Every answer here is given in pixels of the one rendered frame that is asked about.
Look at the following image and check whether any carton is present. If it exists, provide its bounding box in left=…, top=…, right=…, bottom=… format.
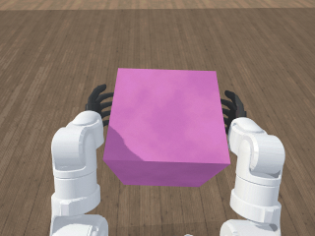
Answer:
left=102, top=68, right=230, bottom=188

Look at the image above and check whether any robot right hand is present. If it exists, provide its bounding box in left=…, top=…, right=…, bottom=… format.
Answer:
left=220, top=90, right=247, bottom=135

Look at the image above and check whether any robot left forearm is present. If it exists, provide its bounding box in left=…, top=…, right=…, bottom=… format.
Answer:
left=49, top=110, right=104, bottom=236

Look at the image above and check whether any robot left upper arm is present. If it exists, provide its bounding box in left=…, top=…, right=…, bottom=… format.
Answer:
left=52, top=214, right=108, bottom=236

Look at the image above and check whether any robot left hand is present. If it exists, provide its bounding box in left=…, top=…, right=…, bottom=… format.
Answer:
left=85, top=84, right=114, bottom=127

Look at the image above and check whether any robot right forearm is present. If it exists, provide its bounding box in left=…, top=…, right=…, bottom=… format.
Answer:
left=227, top=117, right=285, bottom=236

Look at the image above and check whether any robot right upper arm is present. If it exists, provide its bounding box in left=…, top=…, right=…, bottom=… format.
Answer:
left=220, top=219, right=276, bottom=236

